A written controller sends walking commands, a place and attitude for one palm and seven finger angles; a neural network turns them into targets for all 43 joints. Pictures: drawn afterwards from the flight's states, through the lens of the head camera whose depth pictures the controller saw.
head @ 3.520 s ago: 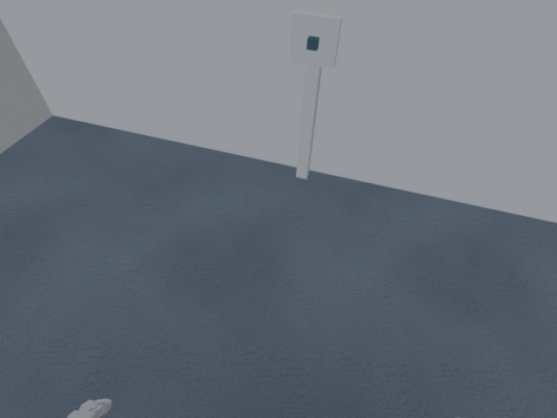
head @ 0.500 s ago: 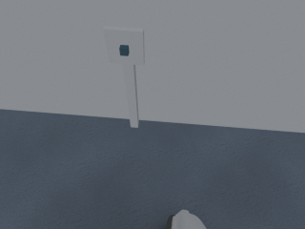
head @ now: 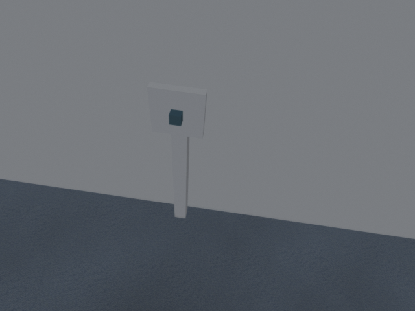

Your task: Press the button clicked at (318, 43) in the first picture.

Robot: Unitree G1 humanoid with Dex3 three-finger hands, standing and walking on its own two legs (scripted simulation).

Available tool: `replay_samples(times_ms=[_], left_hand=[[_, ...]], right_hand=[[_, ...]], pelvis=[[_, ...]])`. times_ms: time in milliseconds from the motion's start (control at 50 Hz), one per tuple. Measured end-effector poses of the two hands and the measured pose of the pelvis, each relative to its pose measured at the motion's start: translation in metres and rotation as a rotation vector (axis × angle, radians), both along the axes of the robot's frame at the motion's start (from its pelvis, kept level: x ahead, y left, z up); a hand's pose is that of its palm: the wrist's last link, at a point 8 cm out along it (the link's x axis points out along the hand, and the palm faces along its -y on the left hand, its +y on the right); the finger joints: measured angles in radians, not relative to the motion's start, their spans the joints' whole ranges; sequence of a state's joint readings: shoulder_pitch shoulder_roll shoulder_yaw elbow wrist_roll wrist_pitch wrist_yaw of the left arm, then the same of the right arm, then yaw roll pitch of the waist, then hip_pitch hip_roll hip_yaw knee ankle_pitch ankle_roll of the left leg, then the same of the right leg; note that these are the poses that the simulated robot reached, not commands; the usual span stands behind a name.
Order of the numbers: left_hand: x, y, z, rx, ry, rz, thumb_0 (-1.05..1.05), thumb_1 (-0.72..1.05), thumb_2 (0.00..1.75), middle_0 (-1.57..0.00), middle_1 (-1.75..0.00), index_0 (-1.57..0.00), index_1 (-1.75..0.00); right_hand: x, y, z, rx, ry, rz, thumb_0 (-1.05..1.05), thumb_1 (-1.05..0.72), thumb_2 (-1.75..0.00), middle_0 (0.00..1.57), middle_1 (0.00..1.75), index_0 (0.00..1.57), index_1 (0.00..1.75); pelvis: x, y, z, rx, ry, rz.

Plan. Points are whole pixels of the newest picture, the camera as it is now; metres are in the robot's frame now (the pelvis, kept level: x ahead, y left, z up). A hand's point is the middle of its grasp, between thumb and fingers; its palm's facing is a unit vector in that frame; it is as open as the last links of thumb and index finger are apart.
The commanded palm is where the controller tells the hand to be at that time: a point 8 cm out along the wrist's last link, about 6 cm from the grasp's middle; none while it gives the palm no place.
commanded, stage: take the last steps up to it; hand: left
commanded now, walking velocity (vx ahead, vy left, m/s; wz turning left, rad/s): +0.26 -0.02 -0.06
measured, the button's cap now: (176, 117) +0.68 +0.15 -0.04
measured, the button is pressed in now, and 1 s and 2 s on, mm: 0 0 0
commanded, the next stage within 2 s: come to a stop and stand still in 0.32 s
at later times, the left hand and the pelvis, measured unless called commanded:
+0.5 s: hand (152, 275) +0.23 +0.14 -0.17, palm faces -0.04 -0.98 -0.22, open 7.4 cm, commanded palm none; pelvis +0.15 -0.03 -0.01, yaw -2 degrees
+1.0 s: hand (114, 301) +0.17 +0.22 -0.18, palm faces +0.04 -0.98 -0.18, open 7.4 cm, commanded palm none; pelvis +0.14 +0.02 +0.01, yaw -2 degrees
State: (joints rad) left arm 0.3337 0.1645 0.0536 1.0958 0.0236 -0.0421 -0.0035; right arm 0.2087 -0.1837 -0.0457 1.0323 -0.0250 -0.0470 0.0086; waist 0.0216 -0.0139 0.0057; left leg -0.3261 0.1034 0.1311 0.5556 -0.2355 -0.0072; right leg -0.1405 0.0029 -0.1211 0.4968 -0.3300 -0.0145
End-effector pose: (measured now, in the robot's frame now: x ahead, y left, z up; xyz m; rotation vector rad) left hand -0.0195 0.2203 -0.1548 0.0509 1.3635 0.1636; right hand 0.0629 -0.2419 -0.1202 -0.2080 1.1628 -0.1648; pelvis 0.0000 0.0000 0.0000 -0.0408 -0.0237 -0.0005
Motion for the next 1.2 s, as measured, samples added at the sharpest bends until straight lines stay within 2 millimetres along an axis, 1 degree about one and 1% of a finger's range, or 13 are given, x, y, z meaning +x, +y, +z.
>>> replay_samples(times_ms=[60,120,300,400,480,580,660,740,840,920,1020,1100,1200], left_hand=[[0.007,0.009,-0.004,-0.011,0.07,-0.019,0.0,0.91,0.89,-0.2,-0.3,-0.2,-0.29],[0.032,0.016,0.004,-0.009,0.08,-0.045,0.01,0.91,0.89,-0.2,-0.3,-0.2,-0.29],[0.141,0.016,0.021,0.044,-0.019,-0.105,0.01,0.92,0.9,-0.2,-0.3,-0.2,-0.29],[0.207,-0.003,0.024,0.078,-0.081,-0.16,0.01,0.92,0.9,-0.2,-0.3,-0.2,-0.29],[0.244,-0.024,0.018,0.093,-0.153,-0.161,0.01,0.92,0.9,-0.2,-0.3,-0.2,-0.29],[0.26,-0.033,0.026,0.107,-0.17,-0.122,-0.01,0.94,0.89,-0.2,-0.3,-0.2,-0.29],[0.264,-0.026,0.027,0.107,-0.163,-0.106,-0.01,0.94,0.89,-0.21,-0.3,-0.2,-0.29],[0.256,-0.011,0.021,0.097,-0.146,-0.089,0.0,0.93,0.89,-0.21,-0.3,-0.2,-0.29],[0.237,0.018,0.001,0.07,-0.111,-0.067,0.0,0.91,0.89,-0.21,-0.3,-0.2,-0.29],[0.215,0.036,0.001,0.06,-0.055,-0.054,0.0,0.91,0.89,-0.2,-0.3,-0.2,-0.29],[0.181,0.048,0.009,0.05,0.023,-0.054,0.0,0.91,0.89,-0.2,-0.3,-0.2,-0.29],[0.156,0.051,0.012,0.051,0.097,-0.068,0.0,0.91,0.9,-0.2,-0.3,-0.2,-0.29],[0.141,0.042,0.015,0.054,0.128,-0.096,0.01,0.91,0.9,-0.2,-0.3,-0.2,-0.29]], right_hand=[[0.013,0.014,0.001,-0.003,-0.013,-0.012,0.01,-0.92,-0.9,0.2,0.3,0.2,0.3],[0.008,0.025,0.003,0.005,0.03,-0.056,0.01,-0.93,-0.89,0.2,0.3,0.2,0.3],[-0.033,0.043,-0.004,0.085,0.281,-0.156,0.01,-0.93,-0.89,0.2,0.3,0.2,0.3],[-0.04,0.041,-0.018,0.15,0.387,-0.215,0.01,-0.92,-0.89,0.2,0.3,0.2,0.3],[-0.025,0.027,-0.035,0.175,0.432,-0.214,0.01,-0.91,-0.89,0.2,0.3,0.2,0.3],[0.035,0.005,-0.033,0.132,0.353,-0.177,0.01,-0.91,-0.89,0.2,0.3,0.2,0.3],[0.089,-0.006,-0.03,0.095,0.247,-0.132,0.01,-0.91,-0.9,0.2,0.3,0.2,0.3],[0.135,-0.011,-0.02,0.041,0.138,-0.089,0.01,-0.92,-0.9,0.2,0.3,0.2,0.3],[0.167,-0.002,-0.006,-0.028,0.018,-0.045,0.01,-0.92,-0.9,0.2,0.3,0.2,0.3],[0.166,0.018,0.007,-0.042,0.003,-0.013,0.01,-0.92,-0.9,0.2,0.3,0.2,0.3],[0.153,0.039,0.016,-0.022,0.021,-0.023,0.01,-0.91,-0.89,0.2,0.3,0.2,0.3],[0.133,0.035,0.019,-0.029,0.027,-0.071,0.0,-0.93,-0.89,0.2,0.3,0.2,0.3],[0.09,0.022,0.014,-0.023,0.093,-0.123,0.0,-0.93,-0.89,0.2,0.3,0.2,0.3]], pelvis=[[0.018,0.009,0.0,0.018,-0.003,-0.017],[0.036,0.013,0.006,0.025,0.0,-0.028],[0.088,0.007,0.014,0.043,0.008,-0.046],[0.12,-0.013,0.006,0.056,0.006,-0.052],[0.143,-0.029,-0.007,0.048,-0.003,-0.037],[0.158,-0.034,0.001,0.038,-0.002,-0.026],[0.159,-0.029,0.003,0.038,0.0,-0.02],[0.156,-0.016,0.002,0.033,-0.004,-0.019],[0.152,0.007,-0.006,0.017,-0.009,-0.017],[0.147,0.018,0.001,0.013,-0.007,-0.022],[0.144,0.024,0.013,0.004,0.013,-0.035],[0.138,0.024,0.017,0.0,0.021,-0.053],[0.126,0.017,0.017,0.001,0.019,-0.062]])
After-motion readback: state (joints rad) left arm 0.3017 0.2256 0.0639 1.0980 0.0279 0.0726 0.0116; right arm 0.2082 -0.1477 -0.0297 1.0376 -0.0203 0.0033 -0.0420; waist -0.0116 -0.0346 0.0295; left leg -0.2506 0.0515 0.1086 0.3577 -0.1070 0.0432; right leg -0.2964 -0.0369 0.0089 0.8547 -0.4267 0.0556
